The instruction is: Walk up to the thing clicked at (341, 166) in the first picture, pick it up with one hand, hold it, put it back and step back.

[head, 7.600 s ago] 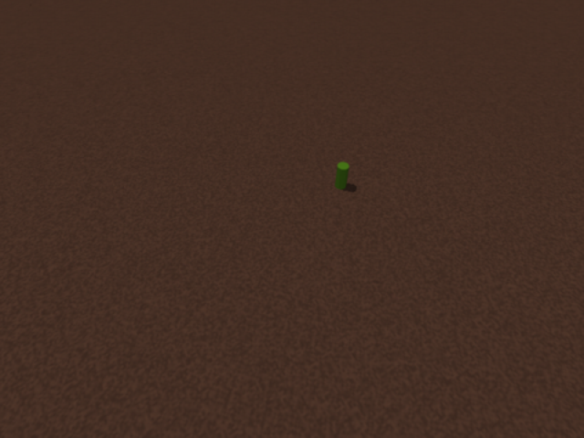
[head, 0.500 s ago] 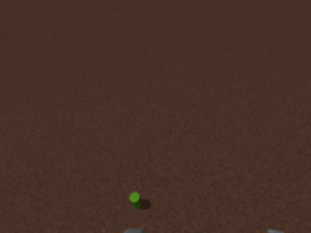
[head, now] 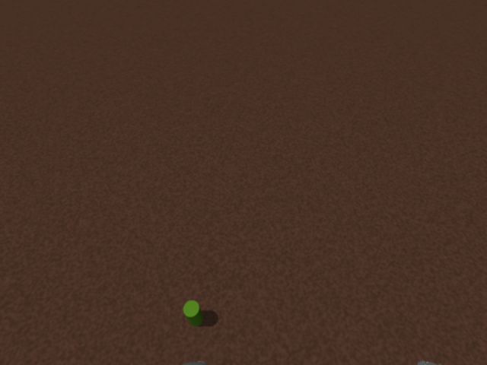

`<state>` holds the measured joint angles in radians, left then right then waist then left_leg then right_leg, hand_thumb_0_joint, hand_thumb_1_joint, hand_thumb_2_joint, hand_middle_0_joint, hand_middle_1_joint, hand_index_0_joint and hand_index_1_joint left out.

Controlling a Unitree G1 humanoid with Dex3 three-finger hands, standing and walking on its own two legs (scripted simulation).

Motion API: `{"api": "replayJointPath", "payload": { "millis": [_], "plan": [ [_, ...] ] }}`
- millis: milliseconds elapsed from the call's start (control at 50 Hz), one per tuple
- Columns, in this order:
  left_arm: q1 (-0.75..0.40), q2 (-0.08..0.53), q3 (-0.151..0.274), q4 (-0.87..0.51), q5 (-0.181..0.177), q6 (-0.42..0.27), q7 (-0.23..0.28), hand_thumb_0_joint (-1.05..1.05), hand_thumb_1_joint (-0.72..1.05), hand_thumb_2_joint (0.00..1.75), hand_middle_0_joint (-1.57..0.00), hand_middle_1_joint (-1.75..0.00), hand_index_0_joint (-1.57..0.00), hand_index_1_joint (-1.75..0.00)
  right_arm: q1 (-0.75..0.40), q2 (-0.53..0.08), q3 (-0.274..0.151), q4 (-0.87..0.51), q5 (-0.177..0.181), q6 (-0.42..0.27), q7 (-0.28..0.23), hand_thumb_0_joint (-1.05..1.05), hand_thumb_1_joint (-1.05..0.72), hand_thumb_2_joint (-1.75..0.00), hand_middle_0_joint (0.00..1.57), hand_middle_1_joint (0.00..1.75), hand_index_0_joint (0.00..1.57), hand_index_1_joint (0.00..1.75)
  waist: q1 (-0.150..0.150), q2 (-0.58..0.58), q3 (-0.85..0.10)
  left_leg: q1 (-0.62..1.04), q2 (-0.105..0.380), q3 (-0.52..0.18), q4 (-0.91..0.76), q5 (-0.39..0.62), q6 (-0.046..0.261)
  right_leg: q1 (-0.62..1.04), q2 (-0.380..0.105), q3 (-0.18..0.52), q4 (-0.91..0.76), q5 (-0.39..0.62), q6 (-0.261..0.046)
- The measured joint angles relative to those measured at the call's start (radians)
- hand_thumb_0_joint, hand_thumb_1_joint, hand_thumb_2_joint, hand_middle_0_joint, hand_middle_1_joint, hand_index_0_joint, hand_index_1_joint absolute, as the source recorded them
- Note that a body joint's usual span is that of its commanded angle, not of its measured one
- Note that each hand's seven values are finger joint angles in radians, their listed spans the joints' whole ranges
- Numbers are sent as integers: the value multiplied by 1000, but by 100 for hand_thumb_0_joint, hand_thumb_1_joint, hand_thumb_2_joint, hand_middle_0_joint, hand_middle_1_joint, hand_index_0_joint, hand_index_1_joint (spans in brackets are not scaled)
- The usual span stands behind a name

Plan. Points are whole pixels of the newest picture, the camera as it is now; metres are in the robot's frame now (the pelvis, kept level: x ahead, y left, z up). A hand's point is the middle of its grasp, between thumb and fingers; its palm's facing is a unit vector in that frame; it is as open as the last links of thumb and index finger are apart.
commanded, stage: walk up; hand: left
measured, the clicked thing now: (193, 313) +0.38 +0.21 -0.70
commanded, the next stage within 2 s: none
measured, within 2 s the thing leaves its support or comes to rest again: neither
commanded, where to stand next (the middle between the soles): +0.06 +0.00 m, yaw +1 degrees
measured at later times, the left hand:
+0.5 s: hand out of the picture -0.03 +0.21 -0.13, palm faces +0.01 -0.89 -0.46, open 7.4 cm
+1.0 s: hand out of the picture -0.02 +0.31 -0.16, palm faces +0.07 -0.93 -0.35, open 7.4 cm
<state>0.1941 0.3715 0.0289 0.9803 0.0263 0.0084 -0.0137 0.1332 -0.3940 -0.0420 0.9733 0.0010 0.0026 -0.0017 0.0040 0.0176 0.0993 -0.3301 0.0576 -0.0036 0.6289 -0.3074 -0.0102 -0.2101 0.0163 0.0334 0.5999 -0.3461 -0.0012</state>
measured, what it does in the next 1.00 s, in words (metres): steps on the spot: right foot, then left foot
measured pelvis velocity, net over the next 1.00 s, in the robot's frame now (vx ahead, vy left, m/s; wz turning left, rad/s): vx -0.03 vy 0.03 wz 0.07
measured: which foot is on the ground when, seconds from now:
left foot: down 0.00-0.30, up 0.32-0.78, down 0.80-1.00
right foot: down 0.00-0.12, up 0.14-0.28, down 0.30-0.84, up 0.86-1.00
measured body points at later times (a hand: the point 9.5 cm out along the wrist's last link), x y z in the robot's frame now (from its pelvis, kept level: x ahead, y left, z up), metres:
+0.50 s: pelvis -0.06 -0.06 -0.01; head -0.02 -0.11 +0.44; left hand -0.03 +0.26 -0.10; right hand +0.03 -0.39 -0.15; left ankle -0.04 +0.10 -0.66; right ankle -0.06 -0.17 -0.73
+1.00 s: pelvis -0.03 +0.03 +0.00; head -0.01 +0.07 +0.45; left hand -0.02 +0.36 -0.14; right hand +0.11 -0.26 -0.09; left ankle +0.01 +0.14 -0.73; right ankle -0.02 -0.14 -0.67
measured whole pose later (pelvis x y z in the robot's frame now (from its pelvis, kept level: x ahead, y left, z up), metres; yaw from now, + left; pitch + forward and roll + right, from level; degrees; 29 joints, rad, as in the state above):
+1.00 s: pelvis -0.03 +0.03 +0.00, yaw +4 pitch -4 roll -1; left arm 0.30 0.43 0.04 0.92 -0.01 0.00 0.00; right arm 0.17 -0.35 -0.03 0.87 -0.01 -0.04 0.03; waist 0.03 -0.06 0.11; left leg -0.29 0.00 0.04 0.61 -0.26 0.04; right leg -0.39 -0.01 0.12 1.01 -0.44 -0.03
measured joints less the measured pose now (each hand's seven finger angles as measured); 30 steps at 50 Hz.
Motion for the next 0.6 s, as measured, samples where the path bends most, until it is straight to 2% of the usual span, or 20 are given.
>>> {"api": "replayJointPath", "payload": {
  "millis": [40,80,140,220,240,280,300,320,340,380,440,480,600],
  "plan": [
    [-2,-7,-2,1,-5,15,-5,1,90,90,-20,-30,-20,-29,10,-8,1,8,3,-7,-2,1,-90,-90,20,30,20,30,-8,3,-6,15,-6,-1,-39,103,1,-1,-4,2,8,-7,2],
    [-27,-4,5,-20,-10,34,-7,1,90,90,-21,-30,-20,-30,14,-11,1,6,11,-7,-12,1,-90,-90,20,30,20,30,-11,-2,9,1,-9,-4,-24,90,-16,-25,-8,-1,43,-17,0],
    [-73,20,25,-72,-16,52,-5,1,90,90,-21,-30,-20,-30,3,-7,1,-12,11,-3,-21,1,-90,-90,20,30,20,30,-6,-17,57,-35,0,-5,12,76,-19,-111,5,-2,176,3,-20],
    [-108,53,53,-127,-17,73,-10,1,90,90,-20,-30,-20,-29,-3,-5,-3,-49,-10,4,-36,1,-90,-90,20,30,21,30,-8,-20,90,-94,28,-28,49,90,-25,-203,28,8,405,-166,-42],
    [-106,56,58,-136,-19,73,-14,1,90,90,-20,-30,-20,-29,-5,-9,-5,-57,-16,7,-38,1,-90,-90,21,30,21,30,-6,-17,90,-109,36,-32,57,92,-27,-199,21,6,403,-171,-47],
    [-90,57,62,-142,-21,59,-17,1,91,90,-20,-30,-20,-29,-8,-24,-8,-67,-24,17,-39,1,-90,-90,21,30,21,30,4,-8,75,-149,52,-37,92,87,-34,-144,-5,-2,264,-107,-48],
    [-79,52,64,-136,-19,45,-14,1,91,90,-20,-30,-20,-29,-15,-34,-10,-69,-23,23,-37,1,-90,-90,21,30,21,30,8,5,70,-177,60,-49,133,64,-18,-123,-1,-3,212,-119,-19],
    [-69,38,64,-126,-12,32,-8,1,91,90,-20,-30,-20,-29,-27,-44,-14,-68,-22,32,-37,1,-90,-90,20,30,21,30,6,27,77,-196,50,-87,186,-15,-3,-128,13,-13,228,-126,-12],
    [-56,24,57,-113,-4,21,-3,1,91,90,-20,-30,-20,-29,-32,-50,-18,-68,-21,39,-38,1,-90,-90,20,30,21,30,2,39,80,-207,20,-123,236,-81,6,-131,17,-19,243,-126,-12],
    [-21,-3,38,-87,4,8,4,1,91,90,-20,-30,-20,-29,-23,-53,-22,-67,-20,44,-33,1,-90,-90,20,30,20,30,7,46,65,-214,-43,-148,317,-154,18,-131,8,-13,240,-113,-19],
    [29,-36,25,-55,10,-9,15,1,90,90,-21,-30,-20,-30,0,-59,-28,-61,-18,47,-12,1,-90,-90,20,30,20,30,11,59,38,-210,-101,-153,427,-143,17,-112,-8,-7,181,-76,-21],
    [56,-44,25,-48,11,-26,24,1,90,90,-21,-30,-20,-30,26,-61,-31,-63,-25,52,3,1,-90,-90,20,30,20,30,9,68,25,-197,-118,-151,473,-116,13,-95,-21,-17,138,-54,-18],
    [140,-13,47,-76,4,-81,39,1,90,90,-21,-30,-21,-30,106,-60,-43,-47,-42,63,51,1,-90,-90,20,30,20,30,24,83,-2,-140,-105,-147,460,-61,3,-30,-57,-55,40,-20,-6]
  ]
}}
